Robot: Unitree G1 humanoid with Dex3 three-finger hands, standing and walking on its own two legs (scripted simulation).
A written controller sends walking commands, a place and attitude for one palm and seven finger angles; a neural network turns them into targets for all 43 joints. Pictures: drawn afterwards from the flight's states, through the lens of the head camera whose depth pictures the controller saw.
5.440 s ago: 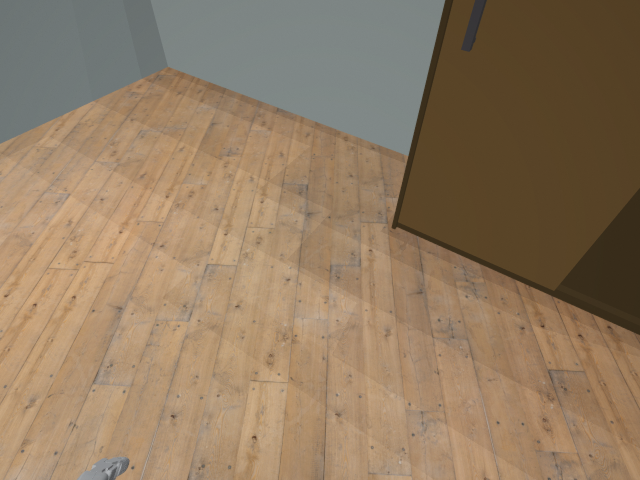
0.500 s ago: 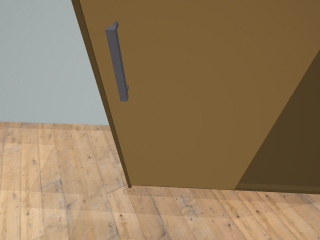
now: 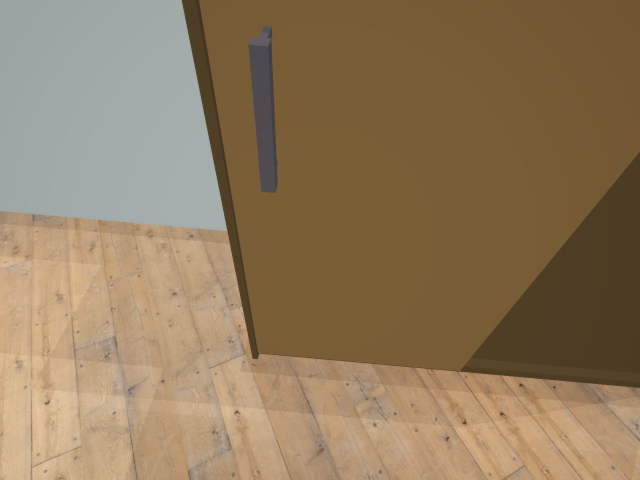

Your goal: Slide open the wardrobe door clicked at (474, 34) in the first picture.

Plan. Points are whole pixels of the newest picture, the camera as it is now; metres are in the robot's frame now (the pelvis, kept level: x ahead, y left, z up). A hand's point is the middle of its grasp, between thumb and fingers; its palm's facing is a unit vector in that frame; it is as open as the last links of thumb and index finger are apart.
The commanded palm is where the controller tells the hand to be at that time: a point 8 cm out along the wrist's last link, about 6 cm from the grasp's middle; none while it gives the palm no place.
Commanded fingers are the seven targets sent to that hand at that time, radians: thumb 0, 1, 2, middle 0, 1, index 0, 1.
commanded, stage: come to a stop and stand still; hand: left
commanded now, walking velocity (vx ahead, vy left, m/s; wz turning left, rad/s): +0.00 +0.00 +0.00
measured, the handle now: (268, 117) +0.55 +0.13 +0.16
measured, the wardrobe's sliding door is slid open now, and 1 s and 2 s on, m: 0.00 0.00 0.00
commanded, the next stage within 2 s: look again from close up in 0.48 s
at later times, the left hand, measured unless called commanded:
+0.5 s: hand out of the picture +0.01 +0.18 -0.18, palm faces +0.00 -0.98 -0.19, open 7.3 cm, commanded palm none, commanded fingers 0.00 0.90 0.90 -0.20 -0.30 -0.20 -0.30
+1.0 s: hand out of the picture +0.00 +0.21 -0.16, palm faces +0.04 -0.96 -0.29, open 7.4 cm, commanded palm none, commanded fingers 0.00 0.90 0.90 -0.20 -0.30 -0.20 -0.30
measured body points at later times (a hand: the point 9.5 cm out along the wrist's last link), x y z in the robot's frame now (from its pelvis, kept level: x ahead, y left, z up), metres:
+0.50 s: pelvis +0.00 +0.01 +0.00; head +0.02 +0.01 +0.45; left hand +0.01 +0.23 -0.16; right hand -0.01 -0.20 -0.16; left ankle -0.06 +0.11 -0.74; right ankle +0.02 -0.14 -0.74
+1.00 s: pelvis -0.06 -0.01 +0.00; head -0.09 -0.01 +0.45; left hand +0.00 +0.26 -0.14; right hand +0.01 -0.30 -0.13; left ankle -0.06 +0.11 -0.74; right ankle +0.02 -0.14 -0.74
